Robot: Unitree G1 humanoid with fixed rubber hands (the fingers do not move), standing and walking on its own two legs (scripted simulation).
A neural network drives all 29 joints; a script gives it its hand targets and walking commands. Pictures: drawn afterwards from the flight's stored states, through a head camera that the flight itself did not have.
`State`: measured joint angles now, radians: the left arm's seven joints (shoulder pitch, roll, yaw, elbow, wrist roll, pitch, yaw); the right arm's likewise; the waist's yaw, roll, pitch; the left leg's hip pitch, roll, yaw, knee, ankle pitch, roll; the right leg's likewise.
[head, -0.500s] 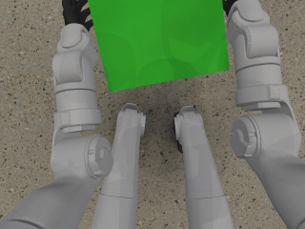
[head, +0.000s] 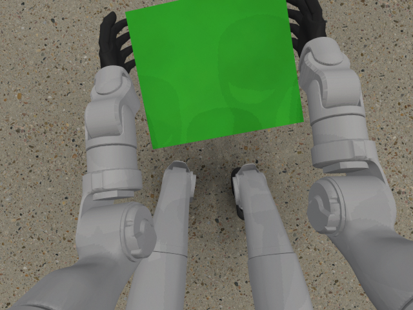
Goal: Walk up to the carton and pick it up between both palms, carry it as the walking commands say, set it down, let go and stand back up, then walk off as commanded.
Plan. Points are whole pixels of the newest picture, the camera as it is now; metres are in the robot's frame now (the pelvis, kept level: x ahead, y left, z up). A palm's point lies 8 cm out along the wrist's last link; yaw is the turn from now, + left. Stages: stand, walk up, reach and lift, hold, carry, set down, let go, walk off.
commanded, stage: reach and lift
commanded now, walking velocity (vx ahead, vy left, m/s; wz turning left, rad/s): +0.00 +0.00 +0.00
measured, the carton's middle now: (215, 82) +0.46 +0.02 -0.12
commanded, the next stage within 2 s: none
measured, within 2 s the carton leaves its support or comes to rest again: neither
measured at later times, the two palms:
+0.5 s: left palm (96, 67) +0.44 +0.18 +0.01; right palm (334, 33) +0.48 -0.13 +0.03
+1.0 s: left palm (26, 25) +0.43 +0.18 +0.14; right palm out of the picture +0.47 -0.12 +0.15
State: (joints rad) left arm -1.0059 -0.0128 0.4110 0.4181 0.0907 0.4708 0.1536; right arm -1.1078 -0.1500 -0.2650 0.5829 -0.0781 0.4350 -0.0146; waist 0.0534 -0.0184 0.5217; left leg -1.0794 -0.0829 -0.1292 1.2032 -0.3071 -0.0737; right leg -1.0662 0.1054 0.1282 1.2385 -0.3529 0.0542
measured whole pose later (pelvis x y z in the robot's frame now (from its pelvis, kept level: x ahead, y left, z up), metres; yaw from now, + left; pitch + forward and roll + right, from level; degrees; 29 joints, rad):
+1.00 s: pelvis +0.11 +0.01 +0.12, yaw +0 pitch +2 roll +0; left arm -0.47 -0.19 0.44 0.52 0.31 0.54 0.07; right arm -0.58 0.04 -0.34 0.68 -0.31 0.50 0.07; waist 0.07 -0.01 -0.03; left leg -0.38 -0.05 -0.12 0.55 -0.21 -0.02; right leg -0.37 0.04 0.15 0.58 -0.25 0.03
